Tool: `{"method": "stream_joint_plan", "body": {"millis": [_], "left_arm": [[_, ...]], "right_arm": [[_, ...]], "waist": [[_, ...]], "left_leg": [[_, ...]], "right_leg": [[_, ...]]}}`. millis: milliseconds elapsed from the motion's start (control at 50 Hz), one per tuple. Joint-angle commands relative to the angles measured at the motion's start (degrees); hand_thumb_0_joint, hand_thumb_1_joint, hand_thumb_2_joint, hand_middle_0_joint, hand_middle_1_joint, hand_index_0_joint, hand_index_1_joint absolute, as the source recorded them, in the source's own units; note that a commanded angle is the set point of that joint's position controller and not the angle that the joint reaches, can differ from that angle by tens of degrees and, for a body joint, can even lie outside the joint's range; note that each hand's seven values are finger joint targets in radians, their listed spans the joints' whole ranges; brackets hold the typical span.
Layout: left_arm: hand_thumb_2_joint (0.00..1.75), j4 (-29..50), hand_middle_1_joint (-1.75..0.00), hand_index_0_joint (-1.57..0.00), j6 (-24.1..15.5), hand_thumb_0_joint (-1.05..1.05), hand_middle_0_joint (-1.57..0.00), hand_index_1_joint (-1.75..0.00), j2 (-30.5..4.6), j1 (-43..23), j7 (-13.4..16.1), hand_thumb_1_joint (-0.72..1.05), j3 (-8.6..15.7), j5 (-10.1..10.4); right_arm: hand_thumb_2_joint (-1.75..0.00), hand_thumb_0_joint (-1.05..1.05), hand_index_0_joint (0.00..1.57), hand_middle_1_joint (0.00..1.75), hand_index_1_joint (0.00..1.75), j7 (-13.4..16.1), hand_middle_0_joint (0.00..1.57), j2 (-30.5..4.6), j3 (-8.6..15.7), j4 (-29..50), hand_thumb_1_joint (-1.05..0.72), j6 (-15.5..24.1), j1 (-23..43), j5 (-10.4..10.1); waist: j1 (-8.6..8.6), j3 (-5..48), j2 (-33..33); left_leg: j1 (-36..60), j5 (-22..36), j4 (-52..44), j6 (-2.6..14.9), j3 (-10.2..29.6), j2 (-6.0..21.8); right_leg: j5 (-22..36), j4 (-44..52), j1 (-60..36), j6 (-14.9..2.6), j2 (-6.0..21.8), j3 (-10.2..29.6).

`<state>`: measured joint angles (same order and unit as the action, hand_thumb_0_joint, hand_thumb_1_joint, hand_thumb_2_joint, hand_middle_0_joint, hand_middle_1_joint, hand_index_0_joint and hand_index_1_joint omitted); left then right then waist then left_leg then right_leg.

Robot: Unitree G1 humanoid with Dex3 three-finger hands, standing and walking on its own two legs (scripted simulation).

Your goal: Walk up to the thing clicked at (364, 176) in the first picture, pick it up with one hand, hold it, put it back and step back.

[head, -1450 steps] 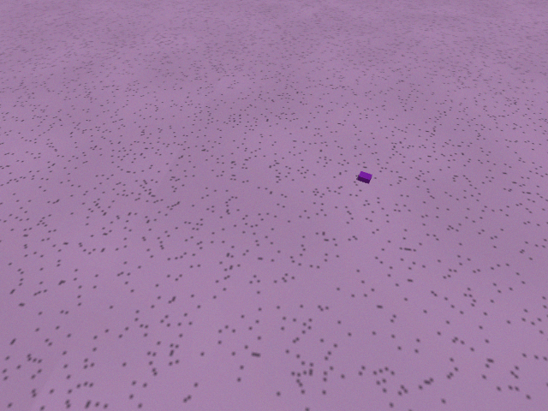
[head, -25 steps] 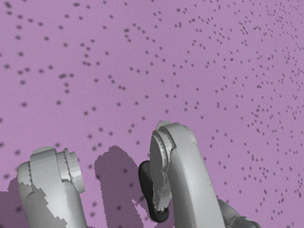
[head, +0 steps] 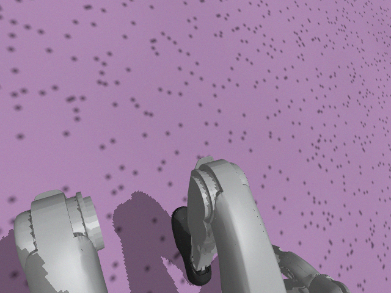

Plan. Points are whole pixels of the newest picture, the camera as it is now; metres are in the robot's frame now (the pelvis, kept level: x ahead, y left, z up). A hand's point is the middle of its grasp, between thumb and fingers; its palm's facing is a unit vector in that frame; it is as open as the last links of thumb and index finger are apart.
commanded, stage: rest palm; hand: left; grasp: from above
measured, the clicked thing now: out of the picture +0.36 +0.36 -0.27
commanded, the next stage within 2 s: close in 0.16 s
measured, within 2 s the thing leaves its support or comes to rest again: neither
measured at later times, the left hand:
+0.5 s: hand out of the picture +0.36 +0.33 -0.24, palm faces -0.41 -0.13 -0.90, open 13.3 cm
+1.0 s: hand out of the picture +0.37 +0.36 -0.24, palm faces -0.49 -0.20 -0.85, open 12.4 cm
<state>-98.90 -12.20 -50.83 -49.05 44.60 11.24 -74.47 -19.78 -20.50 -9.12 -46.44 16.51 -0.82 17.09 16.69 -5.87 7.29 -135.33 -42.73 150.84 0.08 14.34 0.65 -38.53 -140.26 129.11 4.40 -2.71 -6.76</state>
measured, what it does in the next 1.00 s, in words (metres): stands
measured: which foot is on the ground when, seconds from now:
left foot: down 0.00-1.00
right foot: down 0.00-1.00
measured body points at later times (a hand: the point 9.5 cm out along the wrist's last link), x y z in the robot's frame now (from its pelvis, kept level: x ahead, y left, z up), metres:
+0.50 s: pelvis -0.01 +0.00 +0.00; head +0.22 +0.14 +0.36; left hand +0.37 +0.33 -0.19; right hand +0.09 -0.26 -0.06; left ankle +0.06 +0.12 -0.25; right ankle +0.11 -0.13 -0.25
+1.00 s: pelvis +0.00 +0.00 +0.00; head +0.25 +0.13 +0.35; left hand +0.39 +0.36 -0.19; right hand +0.09 -0.25 -0.07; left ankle +0.06 +0.12 -0.25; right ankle +0.11 -0.13 -0.25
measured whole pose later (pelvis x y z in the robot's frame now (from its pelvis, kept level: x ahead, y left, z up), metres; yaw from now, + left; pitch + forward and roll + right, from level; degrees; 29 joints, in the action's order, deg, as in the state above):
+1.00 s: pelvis +0.00 +0.00 +0.00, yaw +0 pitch +24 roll -15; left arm -99.3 -17.9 -55.8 -49.3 35.5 9.5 -71.0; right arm -20.1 -19.1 -14.3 -43.3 15.8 -0.3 17.6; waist 17.1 -9.9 6.3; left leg -133.3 -42.9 150.7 -0.3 15.5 -0.1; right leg -39.0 -139.5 126.3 5.0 -2.2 -7.8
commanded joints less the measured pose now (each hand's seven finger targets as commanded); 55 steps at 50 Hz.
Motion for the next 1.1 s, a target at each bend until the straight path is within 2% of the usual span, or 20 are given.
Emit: {"method": "stream_joint_plan", "body": {"millis": [0, 60, 120, 160, 220, 260, 280, 320, 400, 500, 580, 660, 700, 780, 860, 880, 960, 980, 1000, 1080], "left_arm": [[0.91, 2.4, -1.03, -0.08, 0.2, 0.0, -0.06, -1.01, -15.9, -11.6, -2.7, -0.48, 2.5, 2.9], [0.9, 3.5, -1.03, -0.08, -2.0, 0.0, -0.07, -1.01, -16.0, -10.1, -5.6, -0.48, 2.4, 3.9], [0.92, 5.6, -1.03, -0.08, -4.7, 0.0, -0.07, -1.02, -14.8, -10.4, -7.4, -0.5, 0.2, 3.4], [0.93, 6.4, -1.0, -0.08, -7.0, 0.0, -0.08, -1.0, -15.5, -9.9, -7.3, -0.5, 0.9, 3.7], [0.93, 3.9, -1.0, -0.09, -9.5, 0.0, -0.08, -0.99, -13.9, -8.0, -6.7, -0.49, -0.6, 2.9], [0.9, 4.5, -1.01, -0.12, -10.9, 0.0, -0.1, -0.99, -14.8, -7.8, -5.0, -0.42, -0.4, 1.9], [0.88, 4.6, -1.0, -0.14, -11.5, 0.0, -0.12, -0.98, -14.3, -8.4, -4.2, -0.39, -1.1, 1.2], [0.86, 4.4, -0.98, -0.17, -11.9, 0.0, -0.15, -0.96, -15.7, -8.1, -1.6, -0.35, -1.0, -0.6], [0.82, 5.5, -0.95, -0.19, -9.6, 0.0, -0.16, -0.93, -16.7, -7.1, 4.0, -0.31, -2.6, -4.1], [0.82, 6.3, -0.94, -0.18, -3.7, 0.0, -0.15, -0.91, -15.2, -8.9, 8.2, -0.31, -3.2, -3.4], [0.8, 6.8, -0.93, -0.19, 0.8, 0.0, -0.17, -0.9, -13.3, -11.4, 6.4, -0.3, -4.0, 0.2], [0.76, 4.5, -0.91, -0.23, 2.4, 0.0, -0.2, -0.88, -18.0, -12.9, 2.3, -0.26, 0.9, 2.9], [0.74, 2.3, -0.89, -0.25, 1.9, 0.0, -0.22, -0.86, -17.1, -12.4, -0.6, -0.25, 1.5, 3.9], [0.72, 2.4, -0.92, -0.27, -0.7, 0.0, -0.23, -0.88, -17.0, -10.6, -6.0, -0.22, 0.9, 4.7], [0.69, 2.5, -0.88, -0.31, -3.3, 0.0, -0.28, -0.84, -15.5, -9.7, -8.7, -0.18, -1.7, 3.5], [0.7, 1.9, -0.87, -0.31, -4.4, 0.0, -0.28, -0.84, -15.6, -7.5, -8.5, -0.18, -0.9, 4.1], [0.66, 2.0, -0.84, -0.35, -8.8, 0.0, -0.31, -0.8, -14.0, -7.5, -7.8, -0.13, -2.4, 4.0], [0.65, 2.0, -0.84, -0.36, -9.9, 0.0, -0.32, -0.8, -15.1, -7.1, -6.9, -0.11, -1.3, 3.9], [0.64, 2.2, -0.82, -0.37, -10.8, 0.0, -0.34, -0.78, -15.4, -8.4, -6.4, -0.1, -2.4, 3.5], [0.6, 4.8, -0.77, -0.4, -12.4, 0.0, -0.37, -0.73, -17.4, -9.6, -2.2, -0.05, -2.0, 1.3]], "right_arm": [[-0.9, 0.0, 0.2, 0.3, 0.3, 0.2, 0.2, -16.7, 3.9, 0.3, -0.9, 1.6, -8.7, -0.1], [-0.9, 0.0, 0.2, 0.3, 0.3, 0.6, 0.2, -16.7, 3.6, 0.7, -0.9, 1.0, -9.2, 0.1], [-0.9, 0.0, 0.2, 0.3, 0.3, 0.5, 0.2, -16.4, 2.8, 0.9, -0.9, 0.1, -9.1, 0.3], [-0.9, 0.0, 0.2, 0.3, 0.3, 0.7, 0.2, -16.6, 2.4, 0.8, -0.9, -0.8, -9.3, 0.0], [-0.9, 0.0, 0.2, 0.3, 0.3, 0.8, 0.2, -16.2, 1.4, 1.2, -0.9, -2.0, -9.6, 0.8], [-0.9, 0.0, 0.2, 0.3, 0.3, 1.2, 0.2, -16.1, 0.9, 1.1, -0.89, -3.0, -8.5, 0.9], [-0.9, 0.0, 0.2, 0.3, 0.3, 1.4, 0.2, -17.5, 1.6, 1.7, -0.89, -3.2, -8.4, 1.4], [-0.9, 0.0, 0.2, 0.3, 0.3, 1.9, 0.2, -17.8, 1.4, 1.0, -0.88, -3.7, -7.3, 1.7], [-0.89, 0.0, 0.2, 0.3, 0.3, 2.8, 0.2, -18.0, 2.1, 0.5, -0.88, -3.1, -5.5, 1.9], [-0.89, 0.0, 0.2, 0.3, 0.3, 2.2, 0.2, -18.3, 3.6, 1.0, -0.87, -1.3, -4.4, 0.6], [-0.89, 0.0, 0.2, 0.3, 0.3, 1.0, 0.2, -18.3, 3.9, 0.8, -0.88, 0.6, -4.8, -0.2], [-0.89, 0.0, 0.2, 0.3, 0.3, 0.4, 0.2, -19.0, 3.1, 1.7, -0.88, 2.1, -6.1, -0.8], [-0.9, 0.0, 0.2, 0.3, 0.3, -0.1, 0.2, -18.6, 2.9, 1.8, -0.88, 2.6, -7.6, -0.4], [-0.9, 0.0, 0.2, 0.3, 0.3, 0.0, 0.2, -18.6, 2.1, 1.6, -0.89, 2.4, -8.3, 0.2], [-0.9, 0.0, 0.2, 0.3, 0.3, 0.1, 0.2, -18.3, 1.5, 2.5, -0.89, 0.7, -8.5, -0.2], [-0.9, 0.0, 0.2, 0.3, 0.3, 0.3, 0.2, -18.4, 1.4, 2.4, -0.89, 0.1, -8.9, 0.0], [-0.9, 0.0, 0.2, 0.3, 0.3, 0.4, 0.2, -17.4, -0.7, 3.8, -0.88, -1.3, -9.5, 0.4], [-0.89, 0.0, 0.2, 0.3, 0.3, 0.8, 0.2, -17.6, -0.9, 3.6, -0.88, -2.0, -9.5, 0.4], [-0.9, 0.0, 0.2, 0.3, 0.3, 1.0, 0.2, -17.3, -1.2, 4.0, -0.88, -2.3, -8.6, 0.4], [-0.89, 0.0, 0.2, 0.3, 0.3, 2.4, 0.2, -18.4, -0.5, 2.8, -0.88, -3.0, -7.6, 1.6]], "waist": [[1.31, 33.4, -28.2], [1.38, 35.2, -29.6], [2.39, 35.3, -29.0], [2.19, 35.4, -27.8], [2.76, 34.4, -25.2], [1.9, 34.2, -24.3], [2.83, 33.9, -24.5], [2.26, 33.0, -23.2], [1.93, 30.2, -22.3], [1.95, 27.9, -25.6], [1.94, 28.3, -27.4], [1.72, 30.3, -27.1], [2.52, 30.4, -27.4], [2.76, 32.6, -30.2], [3.43, 31.5, -27.7], [2.56, 31.9, -27.2], [3.65, 31.0, -22.4], [3.14, 32.0, -21.5], [3.42, 31.3, -21.4], [3.12, 31.9, -22.3]], "left_leg": [[28.3, 14.7, -16.8, 0.19, -6.5, 0.5], [30.1, 15.6, -17.7, -0.07, -6.3, 0.4], [30.9, 16.8, -16.5, -0.1, -6.7, 0.4], [30.6, 17.0, -16.9, -0.06, -6.2, 0.5], [29.3, 16.6, -16.0, 0.25, -6.5, 0.6], [28.9, 15.7, -16.2, 0.24, -6.2, 0.7], [29.4, 15.5, -15.9, 0.29, -6.4, 0.7], [28.6, 13.1, -16.2, 0.39, -6.2, 0.8], [27.3, 7.9, -16.8, 0.19, -6.7, 1.1], [27.5, 6.2, -19.9, -0.77, -5.5, 2.0], [27.2, 5.7, -19.6, -0.77, -4.7, 2.2], [27.9, 10.9, -18.1, -0.42, -4.1, 1.5], [28.3, 12.3, -17.6, -0.3, -4.3, 1.2], [31.7, 15.6, -18.3, -0.57, -4.4, 0.9], [29.6, 16.2, -17.9, -0.32, -5.0, 0.6], [29.6, 16.5, -19.0, -0.36, -4.5, 0.6], [28.1, 15.7, -16.6, 0.42, -5.3, 0.5], [27.7, 15.3, -16.8, 0.57, -5.1, 0.6], [27.0, 13.6, -16.0, 0.76, -5.6, 0.6], [27.5, 11.2, -16.0, 0.55, -5.9, 0.8]], "right_leg": [[14.7, 8.3, -16.6, -4.1, -0.9, -8.2], [15.5, 9.0, -18.9, -4.13, -1.3, -8.7], [17.0, 9.2, -20.5, -3.95, -1.5, -8.7], [16.9, 9.5, -21.0, -4.03, -1.7, -9.2], [17.3, 10.5, -22.2, -4.03, -2.0, -9.3], [16.0, 10.6, -21.4, -4.31, -2.3, -9.3], [16.1, 10.5, -20.9, -4.06, -2.3, -9.5], [13.6, 11.3, -19.9, -4.37, -2.7, -9.5], [7.5, 12.6, -17.3, -4.56, -3.0, -8.8], [6.5, 12.7, -14.4, -4.77, -2.7, -8.7], [7.2, 11.1, -12.2, -4.72, -1.5, -8.0], [12.1, 9.6, -14.0, -4.63, -0.9, -8.2], [13.2, 9.4, -15.6, -4.31, -0.8, -8.5], [15.4, 9.3, -18.4, -3.97, -1.2, -9.2], [16.3, 10.0, -19.1, -4.29, -1.4, -9.1], [16.1, 10.3, -19.8, -4.36, -1.7, -9.5], [16.5, 11.5, -21.3, -4.0, -1.9, -9.7], [16.1, 12.1, -22.6, -4.17, -2.1, -9.7], [15.0, 12.2, -21.6, -4.24, -2.1, -9.2], [12.0, 12.6, -20.8, -4.59, -2.5, -9.1]]}}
